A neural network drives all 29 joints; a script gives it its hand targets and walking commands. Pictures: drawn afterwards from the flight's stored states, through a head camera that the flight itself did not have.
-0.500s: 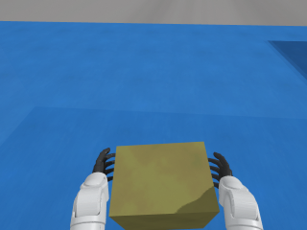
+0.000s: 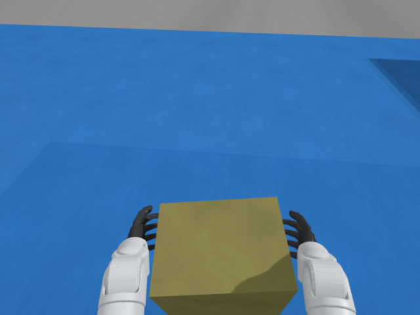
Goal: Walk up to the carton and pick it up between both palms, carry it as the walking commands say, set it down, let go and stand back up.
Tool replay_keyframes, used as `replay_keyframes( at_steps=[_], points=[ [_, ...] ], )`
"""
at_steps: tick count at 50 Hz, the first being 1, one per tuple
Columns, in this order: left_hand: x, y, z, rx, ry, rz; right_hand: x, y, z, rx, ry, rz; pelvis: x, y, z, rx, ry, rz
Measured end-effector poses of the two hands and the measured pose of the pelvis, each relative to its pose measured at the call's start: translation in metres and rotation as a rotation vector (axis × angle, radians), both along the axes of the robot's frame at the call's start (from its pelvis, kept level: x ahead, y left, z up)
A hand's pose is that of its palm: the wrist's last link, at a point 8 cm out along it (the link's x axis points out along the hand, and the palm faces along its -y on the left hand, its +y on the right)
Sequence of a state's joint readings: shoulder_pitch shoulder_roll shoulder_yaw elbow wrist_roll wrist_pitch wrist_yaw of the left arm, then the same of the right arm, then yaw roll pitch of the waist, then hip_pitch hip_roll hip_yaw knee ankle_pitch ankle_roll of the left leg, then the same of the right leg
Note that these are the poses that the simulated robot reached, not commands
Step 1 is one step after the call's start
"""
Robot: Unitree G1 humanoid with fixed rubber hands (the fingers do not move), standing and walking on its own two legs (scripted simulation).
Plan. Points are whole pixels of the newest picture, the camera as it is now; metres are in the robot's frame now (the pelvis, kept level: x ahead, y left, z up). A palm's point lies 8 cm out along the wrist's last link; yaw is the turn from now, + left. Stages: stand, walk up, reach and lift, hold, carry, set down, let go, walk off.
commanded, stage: carry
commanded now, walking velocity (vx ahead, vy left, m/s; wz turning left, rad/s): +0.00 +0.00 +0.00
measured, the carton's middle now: (222, 263) +0.27 +0.00 -0.04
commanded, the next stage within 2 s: none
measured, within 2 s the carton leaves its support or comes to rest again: neither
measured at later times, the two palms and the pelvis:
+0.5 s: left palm (146, 248) +0.26 +0.15 +0.03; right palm (315, 259) +0.25 -0.17 +0.02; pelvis -0.02 -0.01 +0.00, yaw -2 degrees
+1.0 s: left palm (141, 249) +0.26 +0.16 +0.03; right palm (315, 258) +0.25 -0.17 +0.04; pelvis -0.03 +0.00 -0.01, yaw -1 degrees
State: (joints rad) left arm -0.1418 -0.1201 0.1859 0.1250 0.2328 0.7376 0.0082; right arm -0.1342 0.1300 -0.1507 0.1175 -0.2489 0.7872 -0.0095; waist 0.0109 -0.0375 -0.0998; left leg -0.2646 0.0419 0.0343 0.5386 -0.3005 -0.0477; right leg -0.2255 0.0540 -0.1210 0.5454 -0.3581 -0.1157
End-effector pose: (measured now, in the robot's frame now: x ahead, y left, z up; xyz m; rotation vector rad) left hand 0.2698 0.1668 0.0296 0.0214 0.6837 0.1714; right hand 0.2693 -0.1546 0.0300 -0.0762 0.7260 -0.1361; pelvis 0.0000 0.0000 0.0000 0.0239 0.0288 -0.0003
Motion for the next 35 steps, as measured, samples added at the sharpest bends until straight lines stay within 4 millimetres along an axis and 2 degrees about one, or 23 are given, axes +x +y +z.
replay_keyframes(
  at_steps=[16, 35],
  points=[
    [-0.002, -0.011, 0.001, 0.006, -0.014, -0.008, -0.006, -0.011, -0.003, -0.002, -0.014, -0.002, -0.012, -0.009, -0.003, 0.006, 0.001, -0.022],
    [-0.007, -0.020, -0.006, 0.001, 0.002, -0.028, -0.019, -0.019, -0.009, 0.007, 0.000, -0.034, -0.022, -0.010, -0.004, -0.002, 0.015, -0.030]
  ],
)
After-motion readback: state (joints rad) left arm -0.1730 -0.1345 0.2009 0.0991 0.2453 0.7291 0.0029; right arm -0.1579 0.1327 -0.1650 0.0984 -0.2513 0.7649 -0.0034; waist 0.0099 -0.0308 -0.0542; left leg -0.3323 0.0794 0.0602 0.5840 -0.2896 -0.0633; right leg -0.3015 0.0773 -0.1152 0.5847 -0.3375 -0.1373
